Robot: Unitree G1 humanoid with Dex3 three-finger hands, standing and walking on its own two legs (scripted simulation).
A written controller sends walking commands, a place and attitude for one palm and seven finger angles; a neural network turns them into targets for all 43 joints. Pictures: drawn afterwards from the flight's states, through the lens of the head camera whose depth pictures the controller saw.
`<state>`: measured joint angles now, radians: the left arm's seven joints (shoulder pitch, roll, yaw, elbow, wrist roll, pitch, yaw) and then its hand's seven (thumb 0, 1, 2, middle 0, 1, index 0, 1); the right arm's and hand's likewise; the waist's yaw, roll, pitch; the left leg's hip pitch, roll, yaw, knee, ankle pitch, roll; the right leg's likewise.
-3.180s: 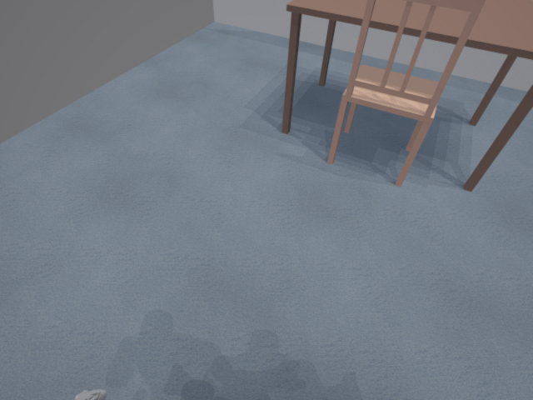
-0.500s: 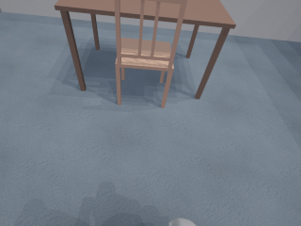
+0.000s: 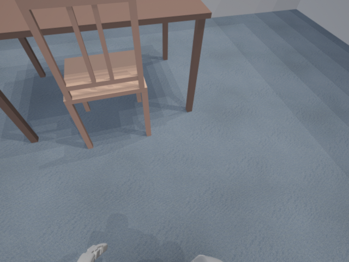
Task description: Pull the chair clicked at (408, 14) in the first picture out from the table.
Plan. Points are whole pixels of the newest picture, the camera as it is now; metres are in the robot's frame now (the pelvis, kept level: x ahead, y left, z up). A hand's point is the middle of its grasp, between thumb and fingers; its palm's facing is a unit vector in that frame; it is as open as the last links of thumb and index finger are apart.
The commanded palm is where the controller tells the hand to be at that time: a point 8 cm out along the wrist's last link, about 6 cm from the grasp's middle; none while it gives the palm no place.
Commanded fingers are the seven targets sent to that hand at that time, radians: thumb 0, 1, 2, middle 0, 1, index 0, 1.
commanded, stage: walk to a spot facing it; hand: left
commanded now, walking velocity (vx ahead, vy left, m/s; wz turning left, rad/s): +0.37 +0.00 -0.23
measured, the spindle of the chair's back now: (83, 49) +0.91 +0.40 -0.05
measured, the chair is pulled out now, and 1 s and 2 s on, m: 0.00 0.00 0.00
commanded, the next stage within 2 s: turn to face it in 0.32 s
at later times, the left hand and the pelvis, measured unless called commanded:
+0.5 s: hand (91, 253) +0.17 +0.22 -0.17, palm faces -0.04 -0.99 -0.12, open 7.4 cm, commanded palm none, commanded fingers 0.00 0.90 0.90 -0.20 -0.30 -0.20 -0.30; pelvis +0.21 +0.05 +0.01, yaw -8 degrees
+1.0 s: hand (113, 176) +0.36 +0.19 -0.12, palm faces +0.11 -0.96 -0.26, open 7.3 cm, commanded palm none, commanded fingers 0.00 0.90 0.90 -0.20 -0.30 -0.20 -0.30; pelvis +0.27 -0.01 +0.02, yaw +7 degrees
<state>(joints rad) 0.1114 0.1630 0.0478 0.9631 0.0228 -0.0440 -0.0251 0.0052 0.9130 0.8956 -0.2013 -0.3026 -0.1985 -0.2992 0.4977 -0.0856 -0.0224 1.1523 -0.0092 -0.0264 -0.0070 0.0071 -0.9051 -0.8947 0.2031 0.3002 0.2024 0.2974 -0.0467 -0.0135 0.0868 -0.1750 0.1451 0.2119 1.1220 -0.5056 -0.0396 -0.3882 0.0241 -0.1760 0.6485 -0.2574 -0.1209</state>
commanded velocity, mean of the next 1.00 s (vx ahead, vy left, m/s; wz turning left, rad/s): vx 0.11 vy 0.00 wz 0.21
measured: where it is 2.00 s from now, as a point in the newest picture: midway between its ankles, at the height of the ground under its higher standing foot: (164, 215)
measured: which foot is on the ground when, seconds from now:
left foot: up 0.00-0.38, down 0.40-0.84, up 0.86-1.00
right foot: down 0.00-0.42, up 0.44-0.82, down 0.84-1.00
